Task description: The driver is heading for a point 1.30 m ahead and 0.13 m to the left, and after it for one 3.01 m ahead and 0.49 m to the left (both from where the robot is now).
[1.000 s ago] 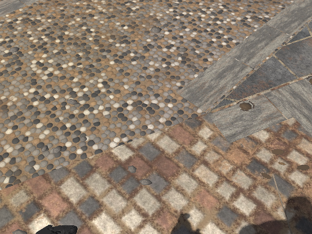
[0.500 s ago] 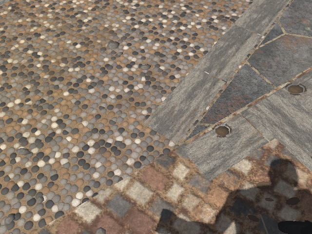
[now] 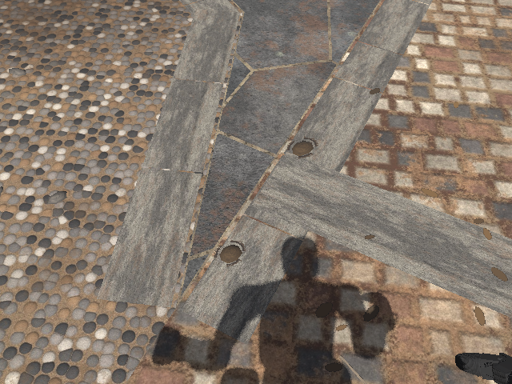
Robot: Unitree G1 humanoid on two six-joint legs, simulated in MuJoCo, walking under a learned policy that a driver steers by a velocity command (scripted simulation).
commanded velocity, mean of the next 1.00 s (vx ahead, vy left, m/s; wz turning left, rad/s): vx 0.00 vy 0.00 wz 0.25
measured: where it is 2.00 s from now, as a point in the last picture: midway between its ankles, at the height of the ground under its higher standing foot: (266, 382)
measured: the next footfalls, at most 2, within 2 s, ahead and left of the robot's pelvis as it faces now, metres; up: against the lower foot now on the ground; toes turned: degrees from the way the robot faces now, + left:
right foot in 0.30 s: +0.04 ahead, -0.16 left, +0.00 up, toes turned -11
left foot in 0.74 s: +0.07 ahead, +0.09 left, +0.00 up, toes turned +14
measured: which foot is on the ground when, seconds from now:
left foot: down 0.00-0.30, up 0.32-0.72, down 0.74-1.00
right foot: up 0.00-0.28, down 0.30-0.74, up 0.76-1.00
